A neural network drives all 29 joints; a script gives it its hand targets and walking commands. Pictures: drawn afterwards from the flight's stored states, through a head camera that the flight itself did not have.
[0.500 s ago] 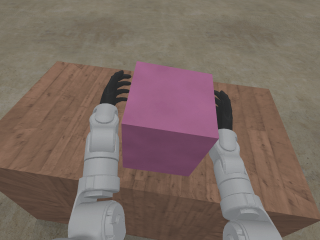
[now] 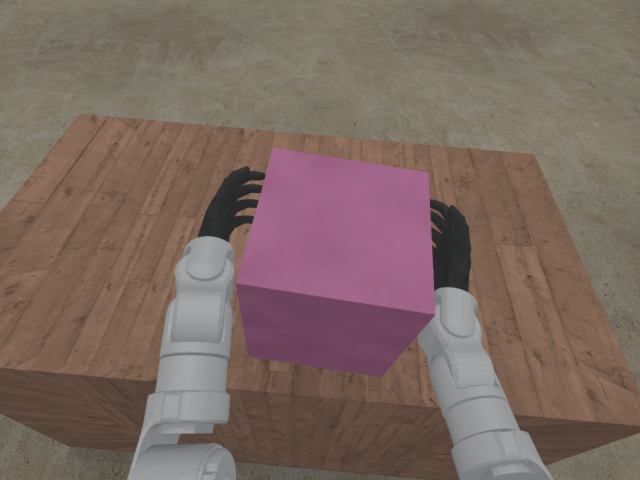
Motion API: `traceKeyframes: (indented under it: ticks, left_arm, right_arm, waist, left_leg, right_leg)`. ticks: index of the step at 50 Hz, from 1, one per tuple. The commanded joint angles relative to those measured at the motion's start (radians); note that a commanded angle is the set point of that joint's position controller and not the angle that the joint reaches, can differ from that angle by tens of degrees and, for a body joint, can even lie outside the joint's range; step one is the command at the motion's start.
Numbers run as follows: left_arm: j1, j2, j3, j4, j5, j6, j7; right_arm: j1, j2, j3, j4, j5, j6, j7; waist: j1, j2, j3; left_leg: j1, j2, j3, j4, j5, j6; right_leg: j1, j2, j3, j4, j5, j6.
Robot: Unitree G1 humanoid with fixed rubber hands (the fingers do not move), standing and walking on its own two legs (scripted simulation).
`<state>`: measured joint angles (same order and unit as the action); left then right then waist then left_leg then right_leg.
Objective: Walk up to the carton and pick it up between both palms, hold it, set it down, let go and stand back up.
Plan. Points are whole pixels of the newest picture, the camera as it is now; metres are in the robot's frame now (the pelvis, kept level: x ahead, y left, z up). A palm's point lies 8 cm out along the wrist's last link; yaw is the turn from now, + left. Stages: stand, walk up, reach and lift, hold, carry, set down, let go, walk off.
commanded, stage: set down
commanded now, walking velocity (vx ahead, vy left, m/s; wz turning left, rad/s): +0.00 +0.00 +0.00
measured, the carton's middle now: (331, 271) +0.35 -0.04 +0.06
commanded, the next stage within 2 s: none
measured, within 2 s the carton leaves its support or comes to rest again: neither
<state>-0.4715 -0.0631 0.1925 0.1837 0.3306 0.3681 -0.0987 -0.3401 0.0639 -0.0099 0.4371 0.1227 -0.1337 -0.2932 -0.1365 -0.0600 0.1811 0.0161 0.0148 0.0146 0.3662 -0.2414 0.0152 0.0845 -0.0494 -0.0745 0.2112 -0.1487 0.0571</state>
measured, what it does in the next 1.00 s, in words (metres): stands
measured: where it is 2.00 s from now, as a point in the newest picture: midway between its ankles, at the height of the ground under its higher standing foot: outside the picture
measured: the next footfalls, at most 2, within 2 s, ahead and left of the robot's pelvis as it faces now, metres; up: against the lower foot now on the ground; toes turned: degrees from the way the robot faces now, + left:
none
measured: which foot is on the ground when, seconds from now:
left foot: down 0.00-1.00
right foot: down 0.00-1.00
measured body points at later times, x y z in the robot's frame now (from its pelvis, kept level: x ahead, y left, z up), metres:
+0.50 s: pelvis -0.02 +0.00 +0.00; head +0.02 +0.02 +0.45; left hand +0.41 +0.07 +0.09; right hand +0.31 -0.20 +0.06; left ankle -0.02 +0.10 -0.75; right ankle -0.01 -0.15 -0.75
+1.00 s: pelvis -0.01 +0.00 +0.00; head +0.05 +0.03 +0.45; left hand +0.43 +0.07 +0.05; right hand +0.31 -0.19 +0.02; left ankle -0.02 +0.10 -0.75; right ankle -0.01 -0.15 -0.75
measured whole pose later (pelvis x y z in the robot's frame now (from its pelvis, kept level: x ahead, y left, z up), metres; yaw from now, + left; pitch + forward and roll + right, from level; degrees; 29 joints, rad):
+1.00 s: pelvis -0.01 +0.00 +0.00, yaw +0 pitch +4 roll -2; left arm -0.76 0.05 0.20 0.83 0.32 0.09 -0.13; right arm -0.43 0.20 -0.31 0.79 -0.11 -0.34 -0.34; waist -0.15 -0.05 0.06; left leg -0.25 0.02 0.01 0.38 -0.20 0.01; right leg -0.16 -0.04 -0.09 0.18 -0.08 0.05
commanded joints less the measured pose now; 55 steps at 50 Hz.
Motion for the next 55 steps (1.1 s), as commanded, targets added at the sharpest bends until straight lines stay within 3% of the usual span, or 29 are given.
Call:
traceKeyframes:
  ticks: [1, 5, 7, 11, 20, 26, 33, 38, 47, 53, 55]
  left_arm:
    - [-0.461, -0.479, -0.442, -0.090, -0.104, -0.040, -0.112]
    - [-0.505, -0.478, -0.436, -0.002, -0.093, -0.051, -0.116]
    - [-0.504, -0.492, -0.426, 0.054, -0.081, -0.053, -0.121]
    - [-0.551, -0.501, -0.391, 0.162, -0.069, -0.083, -0.130]
    - [-0.674, -0.507, -0.296, 0.373, -0.058, -0.185, -0.135]
    - [-0.707, -0.518, -0.268, 0.444, -0.053, -0.257, -0.136]
    - [-0.687, -0.482, -0.208, 0.550, -0.019, -0.278, -0.157]
    - [-0.676, -0.494, -0.212, 0.541, -0.016, -0.285, -0.157]
    - [-0.719, -0.518, -0.268, 0.588, -0.038, -0.325, -0.125]
    - [-0.726, -0.507, -0.246, 0.665, -0.029, -0.342, -0.120]
    - [-0.683, -0.509, -0.217, 0.689, -0.011, -0.337, -0.123]
  right_arm:
    - [-0.654, 0.418, 0.419, -0.309, -0.059, -0.078, 0.100]
    - [-0.636, 0.410, 0.305, -0.200, -0.123, -0.071, 0.103]
    - [-0.647, 0.418, 0.262, -0.161, -0.141, -0.081, 0.104]
    - [-0.706, 0.450, 0.212, -0.088, -0.167, -0.108, 0.100]
    - [-0.807, 0.535, 0.170, -0.023, -0.228, -0.157, 0.089]
    - [-0.816, 0.598, 0.199, 0.008, -0.255, -0.183, 0.084]
    - [-0.755, 0.599, 0.151, 0.112, -0.296, -0.192, 0.064]
    - [-0.722, 0.590, 0.130, 0.136, -0.295, -0.228, 0.050]
    - [-0.771, 0.582, 0.103, 0.155, -0.291, -0.287, 0.030]
    - [-0.792, 0.585, 0.073, 0.197, -0.309, -0.294, 0.027]
    - [-0.764, 0.578, 0.068, 0.214, -0.315, -0.294, 0.028]
  waist:
    - [-0.017, 0.078, -0.510]
    - [-0.044, 0.113, -0.448]
    - [-0.033, 0.130, -0.433]
    - [-0.018, 0.141, -0.447]
    - [0.011, 0.078, -0.554]
    - [0.025, 0.060, -0.673]
    - [0.015, 0.047, -0.599]
    - [-0.010, 0.080, -0.627]
    - [-0.036, 0.162, -0.750]
    - [-0.035, 0.161, -0.760]
    - [-0.021, 0.145, -0.731]
  left_leg:
    - [0.169, -0.036, 0.008, 0.025, 0.577, -0.056]
    - [0.152, -0.025, 0.017, -0.005, 0.442, -0.064]
    - [0.151, -0.017, 0.019, -0.009, 0.424, -0.069]
    - [0.119, -0.025, 0.029, -0.016, 0.393, -0.062]
    - [-0.001, -0.036, 0.048, -0.047, 0.231, -0.023]
    - [-0.046, -0.042, 0.046, -0.046, 0.252, -0.012]
    - [-0.074, -0.042, 0.052, -0.061, 0.258, -0.010]
    - [-0.036, -0.037, 0.043, -0.034, 0.365, -0.031]
    - [0.028, -0.023, 0.017, 0.046, 0.500, -0.064]
    - [0.005, -0.019, 0.008, 0.049, 0.476, -0.058]
    - [-0.011, -0.019, 0.013, 0.037, 0.457, -0.050]
  right_leg:
    - [0.028, 0.111, -0.072, 0.053, 0.407, -0.012]
    - [-0.047, 0.111, -0.081, 0.021, 0.219, -0.032]
    - [-0.063, 0.112, -0.079, 0.013, 0.174, -0.039]
    - [-0.050, 0.103, -0.067, 0.008, 0.171, -0.042]
    - [0.000, 0.080, -0.055, 0.023, 0.251, -0.029]
    - [0.058, 0.069, -0.041, 0.061, 0.407, -0.019]
    - [0.062, 0.063, -0.034, 0.052, 0.456, -0.019]
    - [0.034, 0.072, -0.050, 0.049, 0.511, -0.023]
    - [-0.105, 0.092, -0.066, 0.030, 0.500, -0.040]
    - [-0.132, 0.093, -0.061, 0.029, 0.479, -0.042]
    - [-0.131, 0.093, -0.063, 0.027, 0.465, -0.044]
